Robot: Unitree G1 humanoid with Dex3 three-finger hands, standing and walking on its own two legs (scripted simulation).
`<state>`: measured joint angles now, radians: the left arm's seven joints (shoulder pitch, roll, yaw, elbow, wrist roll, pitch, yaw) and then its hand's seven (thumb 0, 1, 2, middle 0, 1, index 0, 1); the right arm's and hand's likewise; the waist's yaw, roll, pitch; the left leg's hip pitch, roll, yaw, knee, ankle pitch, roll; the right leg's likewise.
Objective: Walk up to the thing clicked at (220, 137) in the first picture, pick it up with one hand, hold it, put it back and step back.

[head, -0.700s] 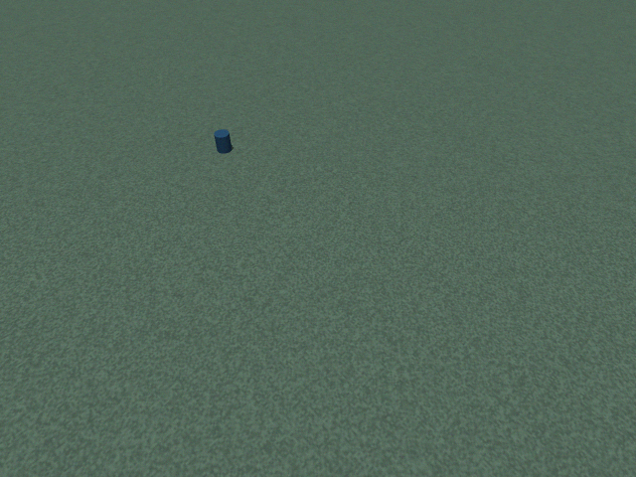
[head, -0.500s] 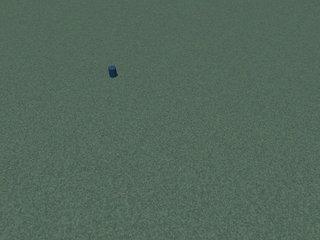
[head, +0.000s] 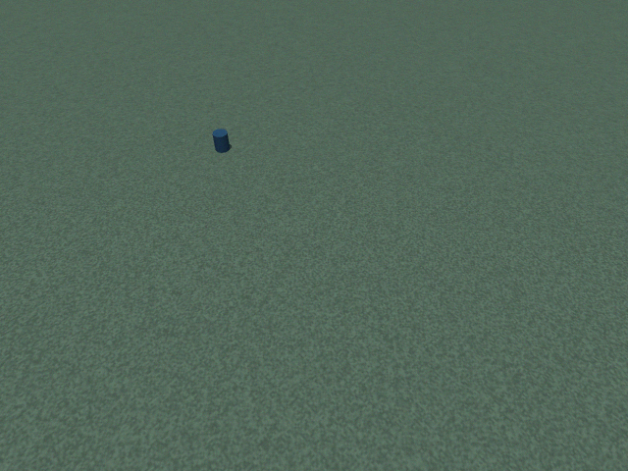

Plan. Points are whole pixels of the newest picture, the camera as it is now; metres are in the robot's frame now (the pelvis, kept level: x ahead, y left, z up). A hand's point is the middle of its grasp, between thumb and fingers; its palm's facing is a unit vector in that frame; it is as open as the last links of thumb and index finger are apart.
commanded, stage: stand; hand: left
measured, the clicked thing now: (222, 139) +1.85 +0.47 -0.73
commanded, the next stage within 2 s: walk up in 0.42 s
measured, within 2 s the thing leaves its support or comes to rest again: neither
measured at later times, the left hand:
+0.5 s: hand out of the picture +0.08 +0.26 -0.15, palm faces +0.01 -0.94 -0.33, open 7.4 cm
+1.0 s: hand (51, 418) +0.25 +0.40 -0.16, palm faces +0.04 -0.95 -0.32, open 7.4 cm
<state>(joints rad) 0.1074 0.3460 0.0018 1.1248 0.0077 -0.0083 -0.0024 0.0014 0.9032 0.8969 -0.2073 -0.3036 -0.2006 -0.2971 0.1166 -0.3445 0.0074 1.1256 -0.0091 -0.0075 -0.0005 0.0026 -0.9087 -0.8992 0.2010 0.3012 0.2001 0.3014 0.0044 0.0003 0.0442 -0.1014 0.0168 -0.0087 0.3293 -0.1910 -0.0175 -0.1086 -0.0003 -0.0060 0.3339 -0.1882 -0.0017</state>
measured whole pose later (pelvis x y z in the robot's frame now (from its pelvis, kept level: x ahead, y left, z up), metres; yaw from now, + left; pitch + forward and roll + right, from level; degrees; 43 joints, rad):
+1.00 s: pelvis +0.18 +0.12 -0.01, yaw +5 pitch -3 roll +0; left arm 0.21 0.47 0.06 0.97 0.01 -0.04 -0.08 0.01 0.91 0.90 -0.20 -0.30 -0.20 -0.30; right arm 0.33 -0.38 -0.06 0.97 -0.01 -0.08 0.06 0.00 -0.91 -0.90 0.20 0.30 0.20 0.30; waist -0.02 -0.09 0.04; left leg -0.12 0.01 0.08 0.46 -0.28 0.02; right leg -0.50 -0.08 0.01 1.02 -0.27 -0.01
